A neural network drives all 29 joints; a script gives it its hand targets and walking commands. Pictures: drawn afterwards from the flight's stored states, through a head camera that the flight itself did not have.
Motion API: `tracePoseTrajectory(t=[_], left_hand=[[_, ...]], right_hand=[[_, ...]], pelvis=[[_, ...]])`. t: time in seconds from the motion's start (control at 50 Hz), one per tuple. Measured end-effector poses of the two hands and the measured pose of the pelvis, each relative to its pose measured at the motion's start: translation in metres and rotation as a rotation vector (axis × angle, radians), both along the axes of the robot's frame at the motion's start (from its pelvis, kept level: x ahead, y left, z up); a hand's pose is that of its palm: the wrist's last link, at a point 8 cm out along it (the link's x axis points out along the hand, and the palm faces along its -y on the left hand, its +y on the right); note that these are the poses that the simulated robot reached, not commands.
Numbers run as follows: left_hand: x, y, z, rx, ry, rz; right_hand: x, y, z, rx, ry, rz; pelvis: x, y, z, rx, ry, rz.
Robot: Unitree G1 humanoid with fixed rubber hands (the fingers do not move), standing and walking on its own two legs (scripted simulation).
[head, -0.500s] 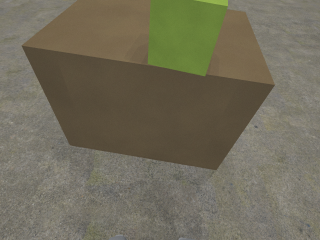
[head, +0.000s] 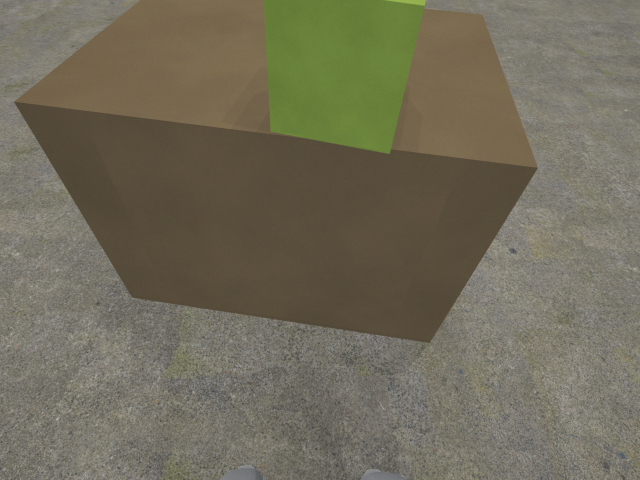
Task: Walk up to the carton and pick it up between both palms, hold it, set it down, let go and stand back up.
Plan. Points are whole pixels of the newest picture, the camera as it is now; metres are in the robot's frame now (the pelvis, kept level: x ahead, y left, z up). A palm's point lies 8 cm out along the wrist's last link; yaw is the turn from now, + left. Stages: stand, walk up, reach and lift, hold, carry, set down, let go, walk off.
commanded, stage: walk up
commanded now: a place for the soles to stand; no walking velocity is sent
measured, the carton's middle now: (348, 48) +0.82 -0.04 +0.15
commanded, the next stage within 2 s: none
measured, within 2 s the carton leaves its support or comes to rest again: neither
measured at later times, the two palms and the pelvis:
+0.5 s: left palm out of the picture +0.08 +0.30 -0.11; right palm out of the picture +0.07 -0.30 -0.10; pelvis +0.01 +0.00 +0.00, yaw -1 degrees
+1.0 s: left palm out of the picture +0.09 +0.31 -0.11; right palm out of the picture +0.08 -0.29 -0.10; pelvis +0.01 +0.01 +0.00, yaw -2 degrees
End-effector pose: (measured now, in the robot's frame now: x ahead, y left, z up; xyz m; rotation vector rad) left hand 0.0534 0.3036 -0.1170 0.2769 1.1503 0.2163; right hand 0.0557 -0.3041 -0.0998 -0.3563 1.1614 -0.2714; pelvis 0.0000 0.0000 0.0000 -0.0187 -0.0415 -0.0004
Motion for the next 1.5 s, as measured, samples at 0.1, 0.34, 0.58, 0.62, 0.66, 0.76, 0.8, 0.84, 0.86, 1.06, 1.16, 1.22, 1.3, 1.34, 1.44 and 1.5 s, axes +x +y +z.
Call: tracePoseTrajectory(t=[0.1, 0.34, 0.58, 0.62, 0.66, 0.76, 0.8, 0.84, 0.86, 1.06, 1.16, 1.22, 1.3, 1.34, 1.44, 1.5], left_hand=[[0.007, -0.001, 0.002, -0.006, -0.002, -0.012], [0.016, -0.002, 0.002, 0.004, 0.013, -0.023], [0.03, -0.003, 0.006, 0.014, 0.001, -0.038], [0.031, 0.0, 0.005, 0.013, -0.001, -0.04], [0.033, 0.002, 0.005, 0.01, -0.005, -0.042], [0.038, 0.0, 0.006, 0.013, -0.017, -0.045], [0.037, -0.003, 0.007, 0.018, -0.018, -0.044], [0.036, -0.003, 0.008, 0.02, -0.018, -0.046], [0.036, -0.003, 0.009, 0.021, -0.018, -0.048], [0.038, 0.003, 0.008, 0.013, -0.031, -0.063], [0.036, -0.001, 0.01, 0.022, -0.025, -0.063], [0.037, 0.002, 0.01, 0.023, -0.024, -0.066], [0.041, 0.006, 0.009, 0.018, -0.028, -0.07], [0.042, 0.005, 0.01, 0.018, -0.029, -0.071], [0.042, 0.0, 0.012, 0.026, -0.027, -0.07], [0.04, 0.002, 0.012, 0.026, -0.028, -0.074]], right_hand=[[0.0, 0.001, 0.006, -0.001, -0.01, 0.0], [0.012, 0.0, -0.001, 0.018, 0.001, -0.012], [0.019, 0.0, -0.002, 0.027, -0.007, -0.016], [0.021, 0.003, -0.002, 0.026, -0.011, -0.015], [0.022, 0.006, -0.001, 0.023, -0.018, -0.013], [0.022, 0.004, 0.0, 0.025, -0.031, -0.009], [0.022, 0.002, -0.002, 0.029, -0.029, -0.009], [0.023, 0.001, -0.002, 0.032, -0.026, -0.013], [0.023, 0.001, -0.002, 0.034, -0.028, -0.017], [0.021, 0.008, 0.002, 0.028, -0.054, -0.018], [0.021, 0.004, -0.001, 0.038, -0.045, -0.025], [0.021, 0.007, -0.002, 0.038, -0.045, -0.028], [0.022, 0.011, 0.001, 0.034, -0.056, -0.026], [0.022, 0.01, 0.001, 0.034, -0.059, -0.025], [0.024, 0.005, -0.002, 0.043, -0.055, -0.026], [0.025, 0.007, -0.001, 0.051, -0.054, -0.023]], pelvis=[[0.0, 0.001, 0.004, -0.001, 0.004, -0.006], [0.01, -0.001, 0.002, 0.002, 0.007, -0.017], [0.015, -0.001, 0.003, 0.009, 0.013, -0.027], [0.016, 0.002, 0.002, 0.006, 0.013, -0.027], [0.016, 0.005, 0.003, 0.003, 0.013, -0.028], [0.015, 0.002, 0.003, 0.005, 0.012, -0.029], [0.014, -0.001, 0.003, 0.007, 0.011, -0.028], [0.014, -0.002, 0.003, 0.01, 0.009, -0.029], [0.013, -0.001, 0.003, 0.011, 0.008, -0.032], [0.009, 0.007, 0.004, 0.005, 0.002, -0.042], [0.009, 0.002, 0.004, 0.013, 0.001, -0.044], [0.009, 0.005, 0.004, 0.011, 0.001, -0.048], [0.01, 0.01, 0.004, 0.007, 0.001, -0.05], [0.01, 0.009, 0.004, 0.008, 0.002, -0.051], [0.011, 0.003, 0.004, 0.014, 0.003, -0.05], [0.013, 0.005, 0.004, 0.013, 0.001, -0.053]])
